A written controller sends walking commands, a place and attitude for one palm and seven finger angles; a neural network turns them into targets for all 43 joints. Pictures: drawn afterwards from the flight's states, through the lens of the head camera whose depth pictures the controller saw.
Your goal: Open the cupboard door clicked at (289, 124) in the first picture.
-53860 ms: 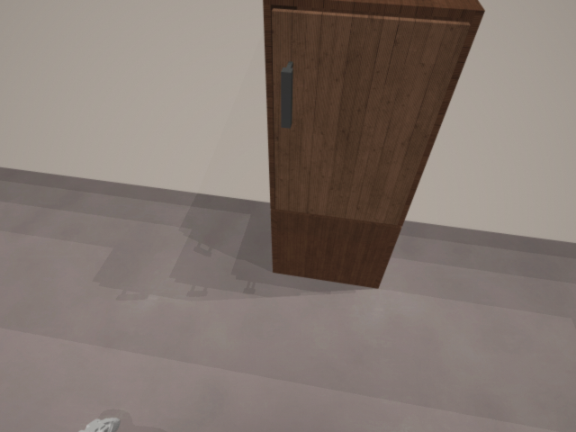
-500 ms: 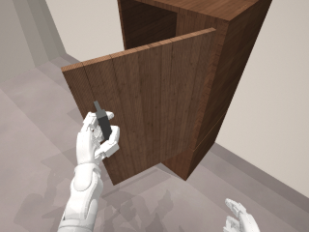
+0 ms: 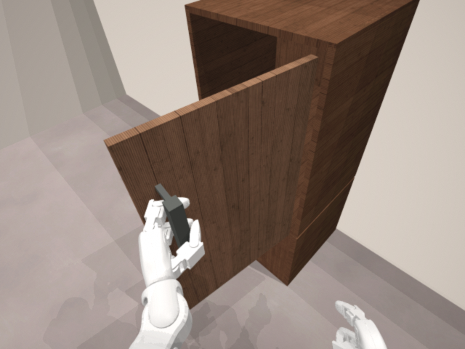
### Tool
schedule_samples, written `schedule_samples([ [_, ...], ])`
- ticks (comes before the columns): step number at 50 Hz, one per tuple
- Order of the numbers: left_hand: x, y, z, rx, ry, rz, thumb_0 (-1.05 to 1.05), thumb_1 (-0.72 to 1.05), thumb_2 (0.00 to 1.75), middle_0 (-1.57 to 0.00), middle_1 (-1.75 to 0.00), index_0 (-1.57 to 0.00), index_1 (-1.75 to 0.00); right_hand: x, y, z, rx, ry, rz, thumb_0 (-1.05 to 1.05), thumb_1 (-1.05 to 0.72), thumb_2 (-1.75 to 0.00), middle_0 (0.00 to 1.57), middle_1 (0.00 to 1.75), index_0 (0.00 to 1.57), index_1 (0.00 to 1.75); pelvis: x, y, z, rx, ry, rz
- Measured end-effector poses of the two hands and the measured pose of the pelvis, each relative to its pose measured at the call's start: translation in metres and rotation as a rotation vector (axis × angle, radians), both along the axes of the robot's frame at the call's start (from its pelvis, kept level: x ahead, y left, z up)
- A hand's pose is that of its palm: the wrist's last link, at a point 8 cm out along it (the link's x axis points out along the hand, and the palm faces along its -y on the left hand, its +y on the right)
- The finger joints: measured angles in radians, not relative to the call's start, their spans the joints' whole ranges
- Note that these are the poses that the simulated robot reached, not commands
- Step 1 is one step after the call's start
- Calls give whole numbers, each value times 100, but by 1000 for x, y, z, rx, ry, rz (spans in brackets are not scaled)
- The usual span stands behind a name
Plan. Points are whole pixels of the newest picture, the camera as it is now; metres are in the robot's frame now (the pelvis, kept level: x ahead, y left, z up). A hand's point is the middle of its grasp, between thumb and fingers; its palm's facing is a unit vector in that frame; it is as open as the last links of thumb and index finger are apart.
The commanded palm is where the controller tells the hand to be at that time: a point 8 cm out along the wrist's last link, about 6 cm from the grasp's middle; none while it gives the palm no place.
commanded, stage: open thumb and fingers to let go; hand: left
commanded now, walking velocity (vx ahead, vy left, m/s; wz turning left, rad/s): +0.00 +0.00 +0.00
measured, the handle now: (174, 221) +0.31 +0.11 +0.09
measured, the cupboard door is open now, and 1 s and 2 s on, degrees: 82 77 81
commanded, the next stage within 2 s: slide the hand sideways off the handle in 0.80 s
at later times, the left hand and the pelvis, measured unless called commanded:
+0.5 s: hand (181, 242) +0.27 +0.09 +0.09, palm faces +0.34 -0.94 +0.01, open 12.5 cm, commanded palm +0.22 +0.13 +0.09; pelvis -0.02 +0.02 +0.00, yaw +0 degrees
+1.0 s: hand (181, 245) +0.26 +0.09 +0.09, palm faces +0.14 -0.99 -0.05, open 16.0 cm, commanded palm +0.23 +0.11 +0.09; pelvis -0.04 +0.05 -0.01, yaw -1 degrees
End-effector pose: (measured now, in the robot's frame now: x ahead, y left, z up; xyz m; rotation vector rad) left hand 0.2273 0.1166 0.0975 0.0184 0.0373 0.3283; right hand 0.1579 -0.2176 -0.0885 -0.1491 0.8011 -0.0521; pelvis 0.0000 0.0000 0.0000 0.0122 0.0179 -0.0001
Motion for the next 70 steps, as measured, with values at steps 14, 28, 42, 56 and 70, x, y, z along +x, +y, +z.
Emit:
schedule_samples([
  [14, 3, 10, -4, -9, -24, 55, 1, 34, 66, -35, -129, -37, -130, -4, 0, -2, -23, 1, -1, 1, -91, -90, 20, 30, 20, 30, -9, 2, 0, 5, 16, -2],
  [28, 1, 22, -4, -18, -45, 9, 0, -37, 36, -31, -115, -31, -115, -3, 32, 9, -28, -48, 18, 1, -90, -90, 20, 30, 20, 30, -20, 27, -2, -16, -2, -6],
  [42, 13, 21, -3, -3, -36, -45, -1, -50, 31, -23, -59, -23, -60, -17, 63, 2, 3, -9, 32, 1, -90, -90, 20, 30, 20, 30, -32, 48, -7, -26, 7, -17],
  [56, -4, 31, -7, 37, -85, -437, -1, -50, 30, -16, -36, -9, -37, -42, 58, -6, -2, -13, 14, 1, -90, -90, 20, 30, 20, 30, -42, 52, -10, -28, -3, -1],
  [70, -13, 27, -6, -19, -72, -414, -1, -50, 30, -12, -30, -13, -30, -34, 52, 14, 4, -107, 0, 1, -90, -90, 20, 30, 20, 30, -37, 46, -6, -13, -6, -35],
])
